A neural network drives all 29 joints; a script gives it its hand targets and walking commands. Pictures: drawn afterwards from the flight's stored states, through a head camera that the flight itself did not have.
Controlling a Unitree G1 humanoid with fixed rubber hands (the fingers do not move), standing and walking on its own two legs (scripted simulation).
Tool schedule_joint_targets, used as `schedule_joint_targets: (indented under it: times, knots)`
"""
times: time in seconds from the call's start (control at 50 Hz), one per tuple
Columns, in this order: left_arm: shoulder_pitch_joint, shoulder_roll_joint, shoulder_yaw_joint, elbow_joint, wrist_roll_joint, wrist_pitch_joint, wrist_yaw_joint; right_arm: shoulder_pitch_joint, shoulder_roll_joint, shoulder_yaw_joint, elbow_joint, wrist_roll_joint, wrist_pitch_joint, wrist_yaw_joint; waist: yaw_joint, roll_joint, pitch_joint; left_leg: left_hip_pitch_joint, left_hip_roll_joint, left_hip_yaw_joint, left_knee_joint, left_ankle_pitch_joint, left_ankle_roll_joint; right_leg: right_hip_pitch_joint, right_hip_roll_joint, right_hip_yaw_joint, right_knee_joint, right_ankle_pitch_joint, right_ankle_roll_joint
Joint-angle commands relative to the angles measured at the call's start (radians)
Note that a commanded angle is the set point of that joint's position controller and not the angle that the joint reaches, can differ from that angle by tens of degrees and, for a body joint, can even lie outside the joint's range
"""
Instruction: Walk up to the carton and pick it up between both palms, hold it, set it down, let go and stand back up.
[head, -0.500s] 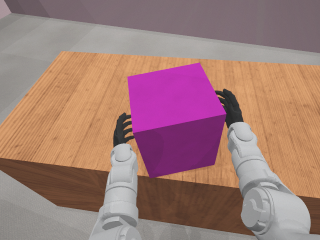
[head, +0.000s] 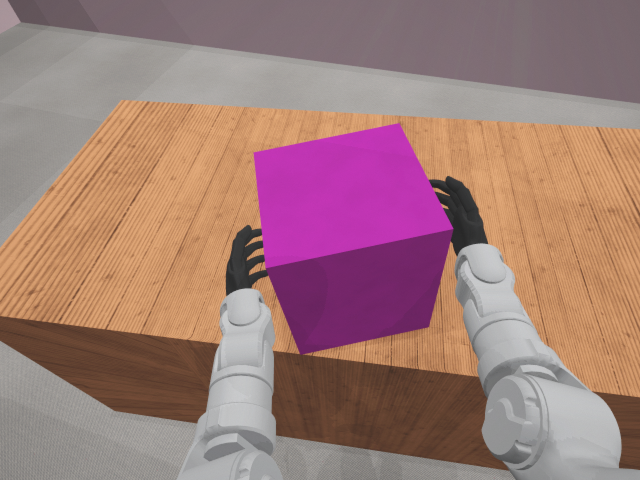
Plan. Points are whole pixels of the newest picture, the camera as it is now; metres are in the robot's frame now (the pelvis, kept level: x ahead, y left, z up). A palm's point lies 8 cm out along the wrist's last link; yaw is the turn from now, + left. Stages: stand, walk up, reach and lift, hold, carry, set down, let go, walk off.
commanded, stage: set down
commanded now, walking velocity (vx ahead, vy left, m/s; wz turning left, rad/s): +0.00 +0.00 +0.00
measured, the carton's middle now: (347, 245) +0.45 +0.01 +0.00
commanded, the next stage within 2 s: none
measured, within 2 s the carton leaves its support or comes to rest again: rests again in 0.16 s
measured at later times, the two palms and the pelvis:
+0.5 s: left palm (244, 287) +0.35 +0.15 +0.03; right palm (468, 240) +0.41 -0.14 +0.07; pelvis +0.00 +0.00 +0.00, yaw +0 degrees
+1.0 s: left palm (245, 285) +0.37 +0.15 +0.01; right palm (464, 247) +0.43 -0.15 +0.03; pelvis +0.00 +0.01 +0.00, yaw -1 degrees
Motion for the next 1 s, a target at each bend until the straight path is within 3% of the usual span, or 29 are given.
schedule_joint_targets:
  times: [0.0,0.06,0.08,0.12,0.14,0.16,0.24,0.26,0.28,0.3,0.38,0.44,0.52,0.6,0.64,0.66,0.68,0.7,0.72,0.76,0.8,0.82,0.84,0.86,0.88,0.92,0.94,0.96,0.98]
  knots:
    - [-0.473,-0.362,-0.224,-0.081,0.069,-0.097,-0.119,-0.362,0.387,0.152,-0.012,-0.129,-0.039,0.127,0.034,-0.054,-0.433,0.228,-0.035,0.127,0.032,0.385,0.029,-0.015,0.03,-0.097,-0.034,0.237,0.018]
    - [-0.431,-0.357,-0.201,-0.049,0.074,-0.088,-0.127,-0.335,0.374,0.147,0.013,-0.14,-0.022,0.123,0.03,-0.084,-0.397,0.211,-0.035,0.138,0.025,0.374,0.045,0.005,0.021,-0.087,-0.043,0.266,0.02]
    - [-0.441,-0.362,-0.219,-0.067,0.059,-0.085,-0.124,-0.346,0.365,0.142,-0.007,-0.132,-0.028,0.127,0.02,-0.057,-0.423,0.224,-0.034,0.132,0.029,0.377,0.035,0.017,0.026,-0.089,-0.027,0.293,0.028]
    - [-0.426,-0.332,-0.177,-0.017,0.083,-0.082,-0.131,-0.334,0.359,0.145,0.021,-0.135,-0.021,0.124,0.031,-0.07,-0.365,0.183,-0.038,0.134,0.011,0.316,0.05,0.008,0.01,-0.083,-0.028,0.27,0.036]
    - [-0.408,-0.355,-0.201,-0.044,0.072,-0.092,-0.134,-0.339,0.394,0.17,-0.007,-0.13,-0.035,0.122,0.049,-0.075,-0.405,0.187,-0.041,0.144,0.034,0.386,0.048,0.028,0.016,-0.081,-0.011,0.338,0.039]
    - [-0.424,-0.337,-0.202,-0.053,0.065,-0.097,-0.13,-0.341,0.363,0.14,-0.004,-0.135,-0.036,0.125,0.031,-0.066,-0.399,0.198,-0.038,0.137,0.029,0.364,0.043,0.002,0.019,-0.091,-0.016,0.293,0.038]
    - [-0.407,-0.333,-0.185,-0.03,0.063,-0.098,-0.127,-0.337,0.331,0.163,0.022,-0.125,-0.024,0.131,0.035,-0.095,-0.371,0.194,-0.035,0.125,0.024,0.352,0.052,0.003,0.017,-0.08,-0.025,0.274,0.03]
    - [-0.406,-0.305,-0.176,-0.03,0.075,-0.097,-0.127,-0.304,0.313,0.124,0.051,-0.124,-0.021,0.122,0.022,-0.066,-0.362,0.204,-0.031,0.136,0.02,0.356,0.04,-0.005,0.021,-0.084,-0.02,0.28,0.029]
    - [-0.398,-0.312,-0.178,-0.032,0.083,-0.099,-0.123,-0.321,0.342,0.132,0.013,-0.13,-0.03,0.122,0.053,-0.058,-0.397,0.186,-0.034,0.136,0.021,0.371,0.038,0.014,0.022,-0.084,-0.019,0.285,0.029]
    - [-0.392,-0.301,-0.186,-0.017,0.064,-0.091,-0.125,-0.302,0.304,0.123,0.027,-0.123,-0.02,0.115,0.008,-0.055,-0.373,0.199,-0.037,0.129,0.027,0.361,0.035,0.004,0.022,-0.084,-0.021,0.274,0.025]
    - [-0.429,-0.31,-0.151,-0.048,0.074,-0.102,-0.109,-0.347,0.294,0.086,-0.003,-0.135,-0.02,0.112,0.037,-0.056,-0.403,0.204,-0.039,0.125,0.023,0.362,0.037,-0.016,0.028,-0.078,-0.03,0.232,0.027]
    - [-0.434,-0.17,-0.121,-0.045,0.061,-0.116,-0.081,-0.356,0.185,0.088,0.002,-0.097,-0.023,0.091,0.045,-0.095,-0.376,0.171,-0.043,0.137,0.027,0.344,0.042,-0.001,0.022,-0.074,-0.019,0.256,0.037]
    - [-0.379,0.054,-0.119,-0.078,0.017,-0.123,-0.013,-0.318,-0.094,0.12,0.005,0.006,-0.011,0.045,0.068,-0.07,-0.392,0.194,-0.048,0.148,0.032,0.347,0.033,0.011,0.033,-0.06,-0.023,0.238,0.017]
    - [-0.429,0.07,-0.218,-0.118,-0.067,-0.121,0.047,-0.412,-0.18,0.216,-0.006,0.176,-0.015,-0.002,0.075,0.002,-0.463,0.188,-0.048,0.13,0.089,0.4,0.007,-0.044,0.054,-0.049,-0.021,0.242,-0.004]
    - [-0.467,0.099,-0.247,-0.053,-0.123,-0.112,0.067,-0.454,-0.216,0.269,0.008,0.236,-0.003,-0.011,0.093,-0.018,-0.444,0.162,-0.05,0.126,0.086,0.337,0.012,-0.068,0.059,-0.038,-0.018,0.218,-0.006]
    - [-0.46,0.086,-0.248,-0.017,-0.135,-0.113,0.069,-0.446,-0.178,0.289,0.033,0.271,0.001,-0.018,0.083,-0.055,-0.404,0.103,-0.06,0.128,0.09,0.307,0.023,-0.071,0.052,-0.03,-0.03,0.207,0.0]
    - [-0.467,0.112,-0.273,0.0,-0.141,-0.109,0.079,-0.445,-0.224,0.307,0.091,0.3,0.004,-0.024,0.068,-0.013,-0.396,0.102,-0.055,0.123,0.093,0.283,0.012,-0.069,0.05,-0.023,-0.026,0.215,-0.01]
    - [-0.459,0.124,-0.282,0.032,-0.156,-0.111,0.078,-0.459,-0.245,0.322,0.084,0.326,0.003,-0.033,0.063,-0.04,-0.4,0.081,-0.053,0.111,0.096,0.275,0.008,-0.081,0.059,-0.036,-0.019,0.196,-0.013]
    - [-0.482,0.143,-0.28,-0.007,-0.194,-0.125,0.092,-0.475,-0.245,0.355,0.051,0.351,-0.007,-0.041,0.095,-0.054,-0.467,0.099,-0.055,0.12,0.106,0.292,0.02,-0.07,0.05,-0.019,-0.018,0.202,-0.004]
    - [-0.452,0.146,-0.291,0.048,-0.218,-0.139,0.096,-0.493,-0.24,0.417,0.044,0.397,-0.022,-0.055,0.113,-0.066,-0.478,0.066,-0.058,0.128,0.138,0.349,0.014,-0.037,0.047,-0.001,0.015,0.317,-0.008]
    - [-0.452,0.152,-0.334,-0.009,-0.265,-0.192,0.101,-0.501,-0.263,0.436,-0.01,0.432,-0.07,-0.067,0.113,-0.035,-0.675,0.095,-0.056,0.116,0.193,0.492,-0.006,0.003,0.058,0.001,0.062,0.487,-0.008]
    - [-0.451,0.175,-0.323,0.056,-0.25,-0.193,0.105,-0.504,-0.308,0.421,0.042,0.434,-0.071,-0.065,0.116,-0.016,-0.628,0.049,-0.051,0.112,0.173,0.419,-0.007,-0.015,0.056,0.002,0.07,0.449,0.002]
    - [-0.435,0.158,-0.313,0.053,-0.242,-0.206,0.108,-0.523,-0.29,0.467,-0.033,0.451,-0.09,-0.069,0.149,-0.041,-0.662,0.05,-0.055,0.116,0.19,0.478,-0.014,0.022,0.061,0.005,0.09,0.522,0.001]
    - [-0.433,0.143,-0.352,0.031,-0.268,-0.224,0.109,-0.514,-0.333,0.45,-0.002,0.455,-0.102,-0.07,0.113,-0.035,-0.702,0.061,-0.046,0.106,0.185,0.51,-0.026,0.021,0.068,-0.003,0.099,0.581,0.005]
    - [-0.359,0.144,-0.347,0.037,-0.255,-0.228,0.106,-0.455,-0.343,0.452,0.025,0.468,-0.113,-0.065,0.118,0.008,-0.731,0.083,-0.042,0.095,0.199,0.556,-0.026,-0.002,0.07,-0.001,0.082,0.56,-0.007]
    - [-0.357,0.156,-0.328,0.081,-0.229,-0.24,0.101,-0.444,-0.364,0.466,0.061,0.474,-0.11,-0.063,0.127,0.003,-0.674,0.11,-0.037,0.102,0.198,0.552,-0.032,-0.057,0.092,-0.006,0.068,0.458,-0.02]
    - [-0.356,0.147,-0.338,0.014,-0.243,-0.255,0.107,-0.445,-0.36,0.483,0.023,0.489,-0.128,-0.057,0.124,0.003,-0.769,0.156,-0.025,0.095,0.208,0.607,-0.04,-0.058,0.103,-0.018,0.075,0.476,-0.022]
    - [-0.215,0.091,-0.403,-0.018,-0.268,-0.247,0.1,-0.342,-0.386,0.493,0.094,0.524,-0.136,-0.047,0.073,0.006,-0.735,0.205,-0.011,0.062,0.213,0.688,-0.051,-0.06,0.114,-0.026,0.064,0.536,-0.033]
    - [-0.227,0.093,-0.392,-0.027,-0.266,-0.242,0.096,-0.338,-0.418,0.496,0.102,0.531,-0.148,-0.042,0.091,0.039,-0.742,0.25,-0.015,0.066,0.229,0.744,-0.061,-0.101,0.128,-0.038,0.057,0.514,-0.042]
